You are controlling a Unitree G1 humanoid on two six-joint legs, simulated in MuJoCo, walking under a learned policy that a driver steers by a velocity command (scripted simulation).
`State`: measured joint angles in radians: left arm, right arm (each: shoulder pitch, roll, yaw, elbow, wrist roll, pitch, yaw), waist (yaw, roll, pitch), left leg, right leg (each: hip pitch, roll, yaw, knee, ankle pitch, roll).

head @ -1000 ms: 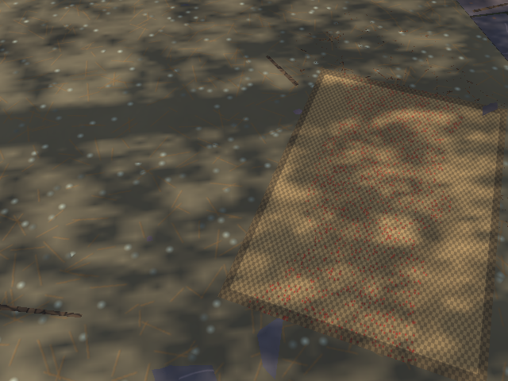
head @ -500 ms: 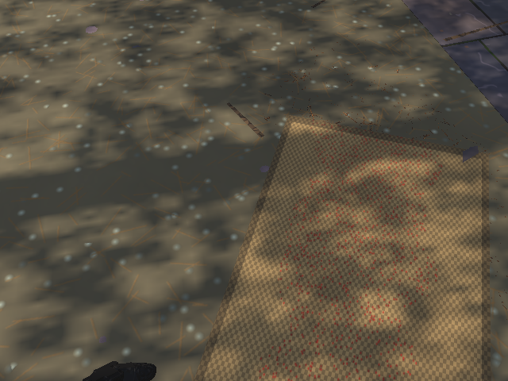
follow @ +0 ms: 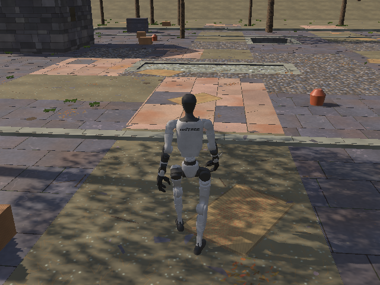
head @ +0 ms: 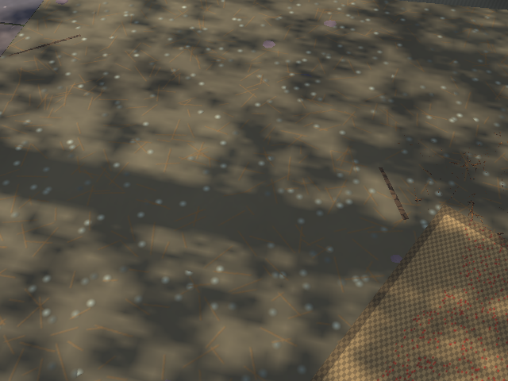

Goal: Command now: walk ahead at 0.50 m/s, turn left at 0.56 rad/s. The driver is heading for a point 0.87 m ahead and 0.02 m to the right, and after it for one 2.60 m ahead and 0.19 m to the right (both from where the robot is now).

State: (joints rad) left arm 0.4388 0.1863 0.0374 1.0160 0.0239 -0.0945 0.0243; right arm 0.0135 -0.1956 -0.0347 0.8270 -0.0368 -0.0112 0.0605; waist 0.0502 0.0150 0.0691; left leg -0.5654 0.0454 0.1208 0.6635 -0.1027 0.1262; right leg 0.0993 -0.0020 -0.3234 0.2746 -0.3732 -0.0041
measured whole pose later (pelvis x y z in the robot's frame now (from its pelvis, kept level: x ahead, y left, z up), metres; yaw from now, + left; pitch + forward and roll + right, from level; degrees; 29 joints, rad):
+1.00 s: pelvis +0.54 +0.02 +0.01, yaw -10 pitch +1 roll +0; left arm 0.40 0.24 0.06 0.93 0.00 -0.06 0.00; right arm 0.07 -0.24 -0.02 0.78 -0.04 -0.04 0.02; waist 0.06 0.04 0.04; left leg -0.67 0.11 -0.04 0.76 -0.03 -0.04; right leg -0.04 0.15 0.10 0.26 -0.22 -0.13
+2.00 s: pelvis +0.79 +0.00 +0.01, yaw -13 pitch -2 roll +0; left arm 0.25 0.17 -0.01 1.10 0.00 -0.01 0.04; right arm 0.31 -0.18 0.01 1.10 -0.01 0.00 -0.04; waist -0.01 0.01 0.03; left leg -0.12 -0.02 0.03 0.38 -0.23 0.02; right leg -0.17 0.04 -0.01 0.39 -0.19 -0.04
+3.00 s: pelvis +0.79 +0.00 +0.01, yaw -12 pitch -1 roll +0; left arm 0.32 0.12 -0.01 1.17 0.01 -0.01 0.04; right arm 0.36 -0.11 0.02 1.17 -0.01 -0.01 -0.05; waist 0.00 0.00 0.02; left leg -0.14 -0.01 0.02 0.40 -0.24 0.02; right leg -0.18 0.04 -0.01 0.39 -0.19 -0.04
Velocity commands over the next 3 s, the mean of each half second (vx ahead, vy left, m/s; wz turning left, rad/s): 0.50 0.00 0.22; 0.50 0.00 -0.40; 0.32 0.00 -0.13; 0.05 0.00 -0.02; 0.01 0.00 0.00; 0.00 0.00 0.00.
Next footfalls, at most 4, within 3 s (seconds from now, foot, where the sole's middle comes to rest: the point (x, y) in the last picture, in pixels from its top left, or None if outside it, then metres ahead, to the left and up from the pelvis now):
0.06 left None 0.18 0.08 -0.77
0.64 right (283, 358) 0.51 -0.02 -0.77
1.18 left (245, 245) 0.84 0.09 -0.77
1.62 right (313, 253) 0.82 -0.11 -0.77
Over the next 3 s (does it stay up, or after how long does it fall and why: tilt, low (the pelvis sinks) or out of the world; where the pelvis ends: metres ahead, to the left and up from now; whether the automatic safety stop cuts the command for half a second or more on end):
stays up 0.79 0.00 0.01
